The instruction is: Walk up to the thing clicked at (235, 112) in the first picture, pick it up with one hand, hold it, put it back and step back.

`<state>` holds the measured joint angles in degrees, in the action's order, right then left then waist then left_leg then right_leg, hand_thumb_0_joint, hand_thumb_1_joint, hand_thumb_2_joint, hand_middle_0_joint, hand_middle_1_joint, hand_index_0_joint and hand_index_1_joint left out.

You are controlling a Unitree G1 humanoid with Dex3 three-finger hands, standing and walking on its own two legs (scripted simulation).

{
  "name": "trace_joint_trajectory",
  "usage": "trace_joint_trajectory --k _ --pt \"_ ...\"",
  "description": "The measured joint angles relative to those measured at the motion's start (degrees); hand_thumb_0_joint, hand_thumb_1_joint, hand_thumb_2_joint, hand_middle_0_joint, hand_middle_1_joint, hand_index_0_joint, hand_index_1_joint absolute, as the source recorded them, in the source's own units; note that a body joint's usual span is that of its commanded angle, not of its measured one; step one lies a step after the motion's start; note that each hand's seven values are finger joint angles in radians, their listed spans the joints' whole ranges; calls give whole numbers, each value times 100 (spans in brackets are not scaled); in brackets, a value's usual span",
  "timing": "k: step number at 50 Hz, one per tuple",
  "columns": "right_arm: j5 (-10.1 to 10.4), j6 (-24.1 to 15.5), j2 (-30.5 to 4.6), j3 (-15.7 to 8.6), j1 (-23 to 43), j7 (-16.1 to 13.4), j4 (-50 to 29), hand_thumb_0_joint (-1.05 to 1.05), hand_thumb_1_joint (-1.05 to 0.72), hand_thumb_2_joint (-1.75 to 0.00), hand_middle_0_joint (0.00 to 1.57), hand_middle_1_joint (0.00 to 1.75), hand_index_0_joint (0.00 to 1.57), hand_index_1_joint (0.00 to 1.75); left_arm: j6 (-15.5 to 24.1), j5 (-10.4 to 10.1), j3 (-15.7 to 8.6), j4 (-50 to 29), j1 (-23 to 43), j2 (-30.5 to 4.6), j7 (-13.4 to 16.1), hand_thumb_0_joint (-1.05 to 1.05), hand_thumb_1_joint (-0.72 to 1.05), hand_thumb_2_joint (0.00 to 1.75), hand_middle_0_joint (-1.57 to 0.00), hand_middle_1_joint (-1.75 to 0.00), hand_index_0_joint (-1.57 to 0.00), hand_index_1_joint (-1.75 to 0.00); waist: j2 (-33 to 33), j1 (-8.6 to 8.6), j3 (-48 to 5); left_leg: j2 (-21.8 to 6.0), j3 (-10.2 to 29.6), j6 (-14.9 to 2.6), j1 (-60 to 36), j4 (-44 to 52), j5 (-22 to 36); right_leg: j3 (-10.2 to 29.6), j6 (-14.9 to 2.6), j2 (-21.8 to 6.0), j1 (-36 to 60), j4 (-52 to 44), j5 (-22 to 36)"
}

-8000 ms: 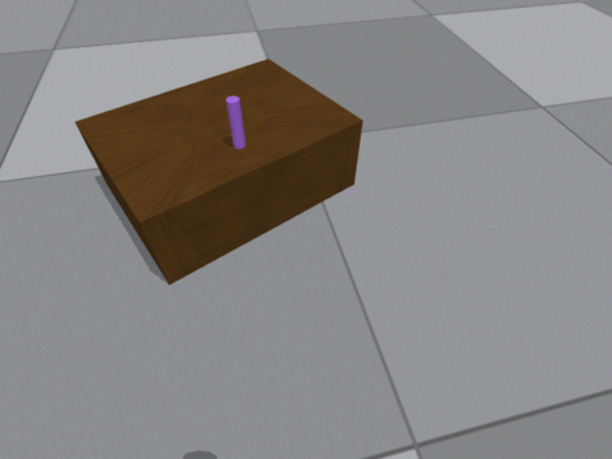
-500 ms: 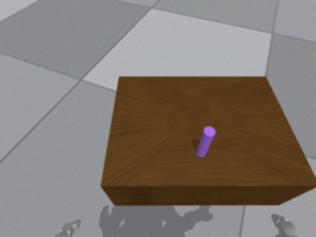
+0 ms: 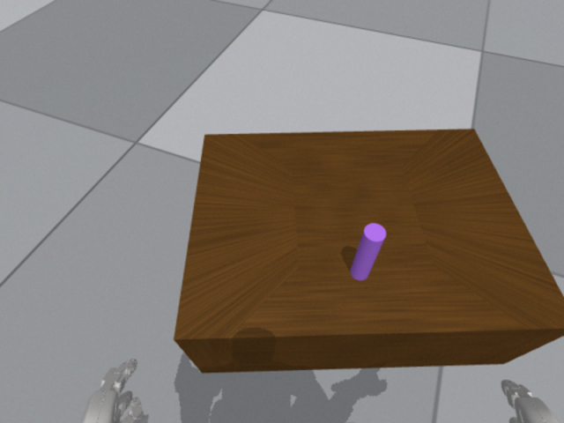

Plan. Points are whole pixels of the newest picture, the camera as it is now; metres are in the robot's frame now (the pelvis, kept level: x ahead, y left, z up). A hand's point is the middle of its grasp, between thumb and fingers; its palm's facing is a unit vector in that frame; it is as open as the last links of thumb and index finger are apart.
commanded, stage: go down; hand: right
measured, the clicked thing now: (366, 254) +0.53 -0.19 -0.28
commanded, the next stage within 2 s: none
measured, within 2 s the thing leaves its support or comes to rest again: neither
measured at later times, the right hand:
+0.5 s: hand out of the picture +0.13 -0.28 -0.10, palm faces +0.05 +0.95 -0.32, open 17.6 cm
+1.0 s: hand (510, 358) +0.24 -0.32 -0.07, palm faces +0.15 +0.96 -0.24, open 17.6 cm
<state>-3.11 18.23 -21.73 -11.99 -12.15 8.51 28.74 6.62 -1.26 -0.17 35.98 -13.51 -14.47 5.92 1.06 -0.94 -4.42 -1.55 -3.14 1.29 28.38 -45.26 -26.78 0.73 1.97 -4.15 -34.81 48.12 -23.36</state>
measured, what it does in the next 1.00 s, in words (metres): stands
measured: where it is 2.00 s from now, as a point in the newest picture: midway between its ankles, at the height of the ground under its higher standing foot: outside the picture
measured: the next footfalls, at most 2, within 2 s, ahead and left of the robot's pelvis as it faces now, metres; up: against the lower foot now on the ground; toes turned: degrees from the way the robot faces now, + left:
none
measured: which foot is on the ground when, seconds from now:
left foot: down 0.00-1.00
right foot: down 0.00-1.00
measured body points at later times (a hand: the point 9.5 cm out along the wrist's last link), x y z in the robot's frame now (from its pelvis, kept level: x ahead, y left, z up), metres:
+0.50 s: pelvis -0.01 +0.00 -0.02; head +0.04 -0.01 +0.43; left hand +0.15 +0.25 -0.10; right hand +0.13 -0.33 -0.08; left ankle -0.05 +0.13 -0.70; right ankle +0.00 -0.14 -0.70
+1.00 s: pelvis -0.03 +0.00 -0.03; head +0.04 -0.02 +0.42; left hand +0.12 +0.25 -0.11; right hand +0.23 -0.37 -0.05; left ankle -0.05 +0.13 -0.70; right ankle +0.00 -0.14 -0.70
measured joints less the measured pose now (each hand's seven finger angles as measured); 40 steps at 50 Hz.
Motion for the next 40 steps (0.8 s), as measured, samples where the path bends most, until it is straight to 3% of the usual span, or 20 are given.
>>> trace_joint_trajectory --k 20,33,40 --pt "228 661 -76 -84 -649 44 -1323 -1 57 -2 5 5 6 5 236 0 73 -274 -124 68 206 1 90 89 -20 -30 -20 -30 90 -56 -260 37 -100 -14 606 -671 -278 156 12 -34 -696 746 -275" --pt "334 819 -108 -101 -871 14 -1754 -1 56 -2 5 5 6 5 441 8 127 -324 -150 84 378 1 91 89 -20 -30 -20 -30 114 -52 -331 39 -151 -5 766 -870 -330 229 3 -29 -904 986 -327" --pt "430 659 -224 -261 -436 37 -1559 -1 56 -3 5 5 6 5 604 53 182 -169 -111 90 476 1 90 89 -20 -30 -20 -30 79 -34 -284 22 -178 -2 777 -933 -337 260 1 -7 -930 1041 -317"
